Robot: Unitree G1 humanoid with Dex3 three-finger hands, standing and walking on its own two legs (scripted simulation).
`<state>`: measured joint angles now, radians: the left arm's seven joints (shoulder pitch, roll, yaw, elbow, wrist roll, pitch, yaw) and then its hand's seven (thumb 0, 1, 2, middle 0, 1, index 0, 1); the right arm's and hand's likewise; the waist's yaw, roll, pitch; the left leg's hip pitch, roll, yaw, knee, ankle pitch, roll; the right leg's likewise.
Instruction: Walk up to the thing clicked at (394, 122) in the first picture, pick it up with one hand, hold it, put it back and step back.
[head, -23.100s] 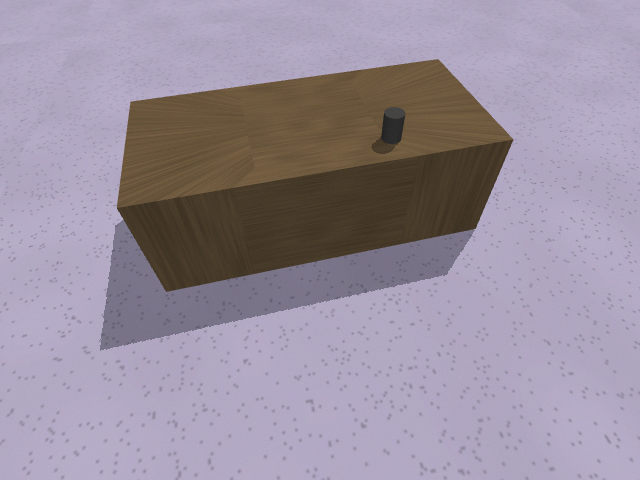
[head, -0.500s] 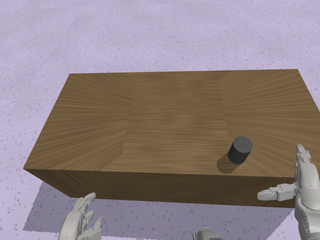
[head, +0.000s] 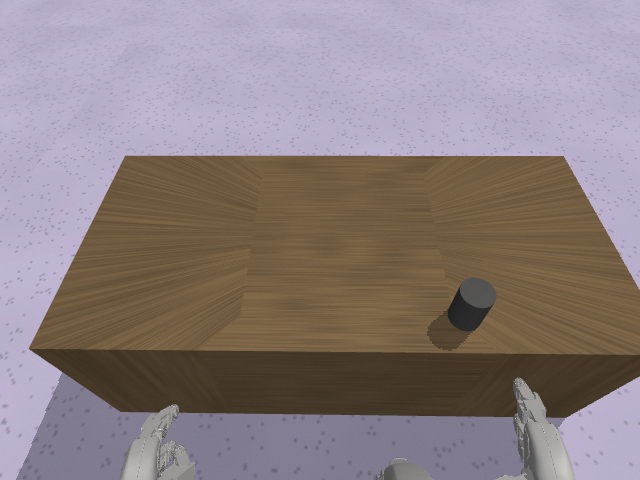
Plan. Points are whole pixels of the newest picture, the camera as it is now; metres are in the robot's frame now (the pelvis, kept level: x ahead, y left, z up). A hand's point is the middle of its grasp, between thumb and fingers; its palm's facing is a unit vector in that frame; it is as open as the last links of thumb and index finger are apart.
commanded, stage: home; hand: right
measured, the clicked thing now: (470, 305) +0.47 -0.28 -0.22
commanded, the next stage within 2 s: stand in 1.86 s
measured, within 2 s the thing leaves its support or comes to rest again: neither
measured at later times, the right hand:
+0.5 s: hand (493, 455) +0.17 -0.19 -0.06, palm faces +0.13 +0.95 -0.27, open 17.6 cm
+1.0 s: hand (503, 444) +0.18 -0.20 -0.06, palm faces +0.12 +0.96 -0.27, open 17.5 cm
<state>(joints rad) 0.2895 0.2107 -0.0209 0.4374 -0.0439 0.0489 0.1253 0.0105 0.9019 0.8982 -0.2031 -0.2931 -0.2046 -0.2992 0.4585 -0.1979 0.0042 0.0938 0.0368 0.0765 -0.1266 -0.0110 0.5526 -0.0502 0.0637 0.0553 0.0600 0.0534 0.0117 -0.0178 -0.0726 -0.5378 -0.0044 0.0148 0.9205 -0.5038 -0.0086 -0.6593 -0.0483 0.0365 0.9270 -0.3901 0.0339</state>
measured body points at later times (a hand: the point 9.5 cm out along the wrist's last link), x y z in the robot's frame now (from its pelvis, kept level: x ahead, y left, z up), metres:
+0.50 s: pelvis +0.00 +0.00 +0.00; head +0.02 +0.00 +0.45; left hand +0.16 +0.24 -0.07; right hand +0.16 -0.23 -0.04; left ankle -0.02 +0.12 -0.69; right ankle +0.05 -0.14 -0.69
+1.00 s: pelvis +0.01 -0.02 +0.00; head +0.03 -0.03 +0.45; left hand +0.17 +0.22 -0.07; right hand +0.17 -0.25 -0.04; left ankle -0.02 +0.12 -0.69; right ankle +0.05 -0.14 -0.69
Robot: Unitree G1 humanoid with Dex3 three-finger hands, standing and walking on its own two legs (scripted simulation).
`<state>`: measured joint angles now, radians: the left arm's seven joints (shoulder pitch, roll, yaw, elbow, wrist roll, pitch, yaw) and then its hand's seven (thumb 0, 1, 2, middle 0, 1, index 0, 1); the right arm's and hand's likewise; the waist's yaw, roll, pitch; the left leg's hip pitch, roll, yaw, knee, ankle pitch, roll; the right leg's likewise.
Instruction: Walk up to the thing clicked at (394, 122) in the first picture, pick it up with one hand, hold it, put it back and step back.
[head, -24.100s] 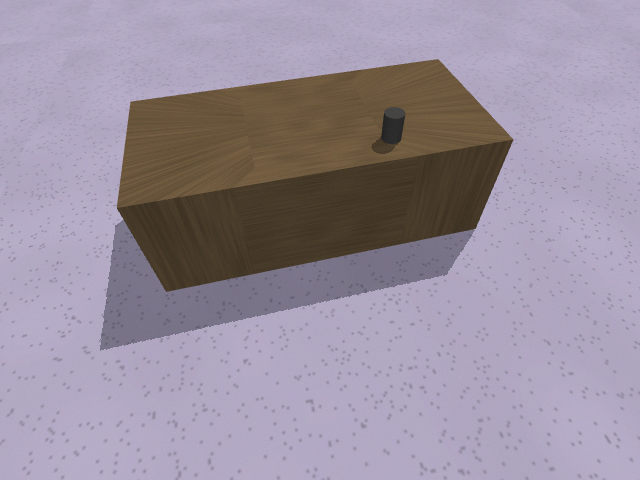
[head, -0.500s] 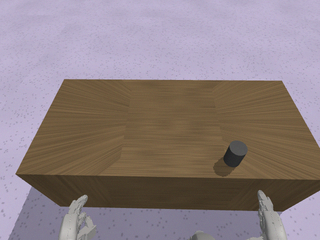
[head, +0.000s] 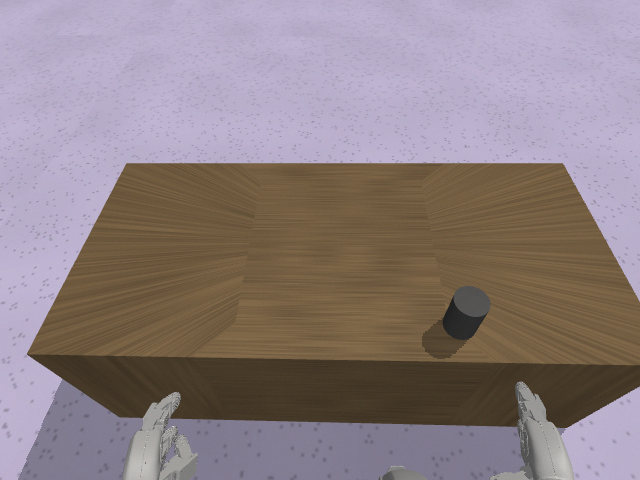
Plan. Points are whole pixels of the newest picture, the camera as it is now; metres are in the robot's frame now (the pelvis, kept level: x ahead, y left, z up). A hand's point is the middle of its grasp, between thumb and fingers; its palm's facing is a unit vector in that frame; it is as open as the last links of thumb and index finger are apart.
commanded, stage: home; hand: right
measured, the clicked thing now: (465, 313) +0.45 -0.26 -0.23
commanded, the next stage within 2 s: stand in 0.86 s
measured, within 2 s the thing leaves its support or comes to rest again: neither
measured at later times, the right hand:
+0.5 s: hand (485, 463) +0.16 -0.18 -0.06, palm faces +0.13 +0.95 -0.27, open 17.5 cm
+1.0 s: hand (485, 470) +0.16 -0.18 -0.08, palm faces +0.02 +0.95 -0.33, open 17.5 cm
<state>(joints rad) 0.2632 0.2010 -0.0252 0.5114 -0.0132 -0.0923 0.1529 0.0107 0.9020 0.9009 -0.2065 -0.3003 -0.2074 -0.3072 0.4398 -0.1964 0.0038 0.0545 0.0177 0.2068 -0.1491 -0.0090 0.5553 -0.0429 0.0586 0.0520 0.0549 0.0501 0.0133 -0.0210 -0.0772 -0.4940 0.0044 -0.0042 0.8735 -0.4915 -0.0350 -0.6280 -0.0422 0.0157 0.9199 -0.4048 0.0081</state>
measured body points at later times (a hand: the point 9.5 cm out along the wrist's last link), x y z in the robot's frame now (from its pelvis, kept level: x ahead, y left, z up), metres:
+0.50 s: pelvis +0.00 +0.01 +0.00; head +0.02 +0.01 +0.45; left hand +0.16 +0.25 -0.08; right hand +0.15 -0.22 -0.04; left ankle -0.03 +0.15 -0.69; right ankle +0.04 -0.12 -0.69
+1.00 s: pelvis -0.01 +0.01 +0.00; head +0.02 +0.01 +0.45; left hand +0.16 +0.26 -0.08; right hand +0.15 -0.23 -0.06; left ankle -0.03 +0.15 -0.69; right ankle +0.04 -0.12 -0.69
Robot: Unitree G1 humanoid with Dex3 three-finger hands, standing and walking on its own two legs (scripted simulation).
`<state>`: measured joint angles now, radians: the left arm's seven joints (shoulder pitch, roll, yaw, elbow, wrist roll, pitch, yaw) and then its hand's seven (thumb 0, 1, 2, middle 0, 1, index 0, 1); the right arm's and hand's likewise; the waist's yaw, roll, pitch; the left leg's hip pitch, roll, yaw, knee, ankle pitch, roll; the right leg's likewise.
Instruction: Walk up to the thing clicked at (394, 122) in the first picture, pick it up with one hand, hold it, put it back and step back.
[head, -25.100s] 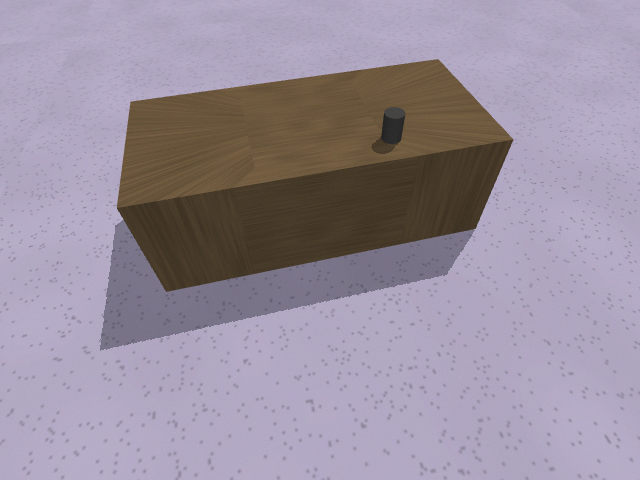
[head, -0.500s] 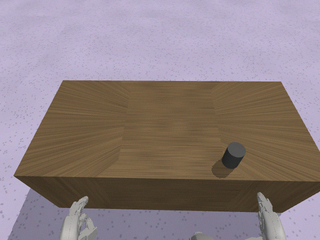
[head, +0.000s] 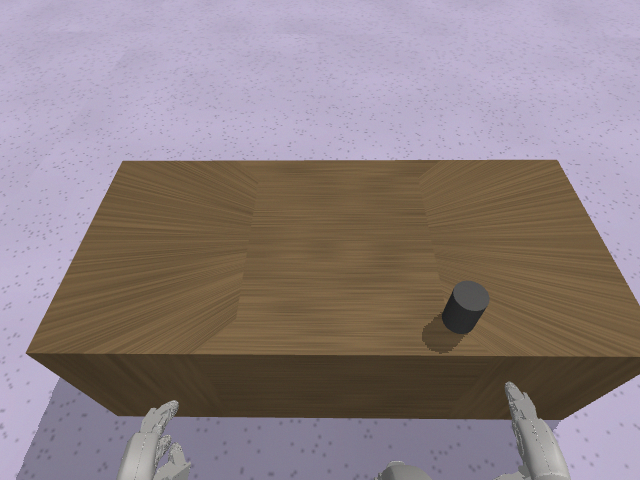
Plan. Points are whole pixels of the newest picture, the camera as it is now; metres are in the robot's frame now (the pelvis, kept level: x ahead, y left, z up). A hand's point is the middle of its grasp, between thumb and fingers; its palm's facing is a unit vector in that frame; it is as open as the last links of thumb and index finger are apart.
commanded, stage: stand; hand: right
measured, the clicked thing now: (464, 307) +0.46 -0.27 -0.23
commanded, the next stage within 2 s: none
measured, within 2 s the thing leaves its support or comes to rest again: neither
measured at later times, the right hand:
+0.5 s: hand out of the picture +0.06 -0.27 -0.12, palm faces -0.04 +0.94 -0.35, open 8.2 cm
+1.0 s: hand out of the picture +0.05 -0.26 -0.11, palm faces -0.04 +0.94 -0.34, open 7.4 cm
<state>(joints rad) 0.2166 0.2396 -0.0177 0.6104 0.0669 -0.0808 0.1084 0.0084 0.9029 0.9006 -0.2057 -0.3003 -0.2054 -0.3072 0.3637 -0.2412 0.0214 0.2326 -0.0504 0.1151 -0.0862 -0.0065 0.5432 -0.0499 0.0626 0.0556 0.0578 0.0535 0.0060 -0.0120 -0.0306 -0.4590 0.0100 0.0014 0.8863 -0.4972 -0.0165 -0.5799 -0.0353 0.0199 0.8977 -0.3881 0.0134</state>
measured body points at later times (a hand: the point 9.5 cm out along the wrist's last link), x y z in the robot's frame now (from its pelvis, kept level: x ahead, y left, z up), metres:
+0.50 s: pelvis +0.01 -0.03 +0.04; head +0.02 -0.03 +0.49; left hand +0.08 +0.26 -0.10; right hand +0.07 -0.32 -0.09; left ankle -0.02 +0.13 -0.69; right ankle +0.04 -0.13 -0.69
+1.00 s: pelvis +0.00 -0.01 +0.05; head +0.00 -0.01 +0.50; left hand +0.06 +0.29 -0.09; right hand +0.05 -0.31 -0.09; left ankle -0.02 +0.13 -0.69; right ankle +0.04 -0.13 -0.69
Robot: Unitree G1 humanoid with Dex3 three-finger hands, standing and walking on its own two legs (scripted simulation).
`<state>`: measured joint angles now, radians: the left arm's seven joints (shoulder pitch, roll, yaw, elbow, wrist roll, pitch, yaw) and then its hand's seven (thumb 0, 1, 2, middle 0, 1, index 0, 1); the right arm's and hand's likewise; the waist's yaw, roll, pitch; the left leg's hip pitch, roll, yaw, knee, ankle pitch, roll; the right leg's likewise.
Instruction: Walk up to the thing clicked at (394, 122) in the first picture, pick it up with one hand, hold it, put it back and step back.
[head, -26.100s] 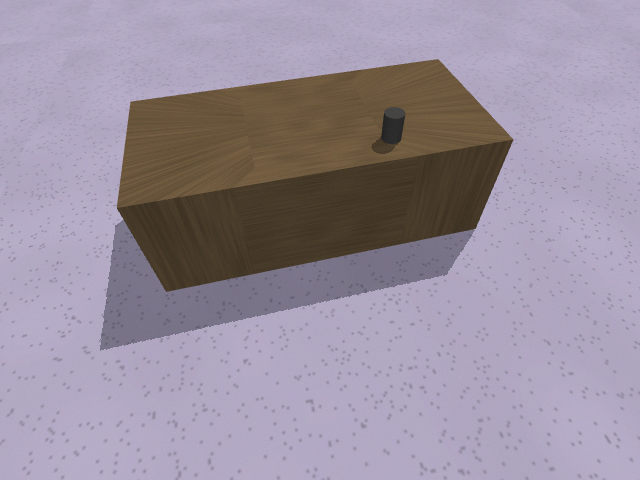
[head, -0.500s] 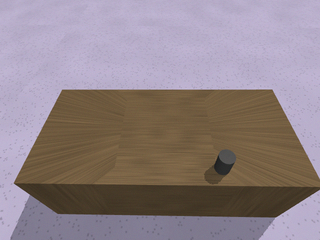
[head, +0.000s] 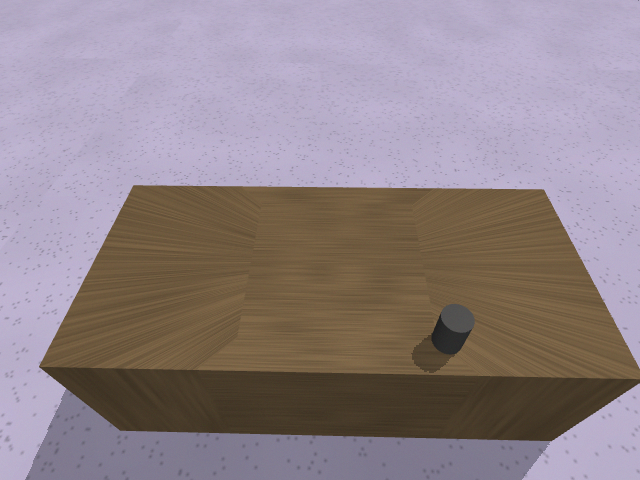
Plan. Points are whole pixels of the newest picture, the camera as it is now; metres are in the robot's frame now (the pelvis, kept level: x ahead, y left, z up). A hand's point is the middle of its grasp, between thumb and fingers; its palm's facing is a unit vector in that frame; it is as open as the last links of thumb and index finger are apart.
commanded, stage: stand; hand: right
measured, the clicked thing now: (452, 329) +0.46 -0.26 -0.28
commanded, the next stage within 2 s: step back in 1.48 s
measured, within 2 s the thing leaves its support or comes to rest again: neither
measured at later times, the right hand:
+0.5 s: hand out of the picture +0.07 -0.25 -0.16, palm faces -0.03 +0.94 -0.34, open 7.4 cm
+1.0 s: hand out of the picture +0.08 -0.25 -0.16, palm faces -0.02 +0.94 -0.35, open 7.4 cm
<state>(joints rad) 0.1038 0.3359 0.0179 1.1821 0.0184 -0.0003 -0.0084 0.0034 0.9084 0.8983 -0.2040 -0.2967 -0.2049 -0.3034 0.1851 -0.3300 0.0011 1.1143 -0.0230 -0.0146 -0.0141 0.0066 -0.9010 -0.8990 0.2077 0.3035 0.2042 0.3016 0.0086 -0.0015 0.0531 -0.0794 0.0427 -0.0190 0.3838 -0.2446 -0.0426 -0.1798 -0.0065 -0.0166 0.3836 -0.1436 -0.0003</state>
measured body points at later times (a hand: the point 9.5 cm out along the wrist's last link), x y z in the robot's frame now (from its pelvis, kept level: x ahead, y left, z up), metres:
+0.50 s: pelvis +0.01 +0.00 +0.00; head +0.02 +0.00 +0.45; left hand +0.07 +0.30 -0.14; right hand +0.07 -0.29 -0.13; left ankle -0.02 +0.15 -0.74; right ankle +0.04 -0.12 -0.74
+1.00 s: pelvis +0.02 +0.01 +0.00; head +0.03 +0.01 +0.45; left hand +0.10 +0.30 -0.13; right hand +0.08 -0.29 -0.13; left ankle -0.02 +0.15 -0.74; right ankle +0.04 -0.12 -0.74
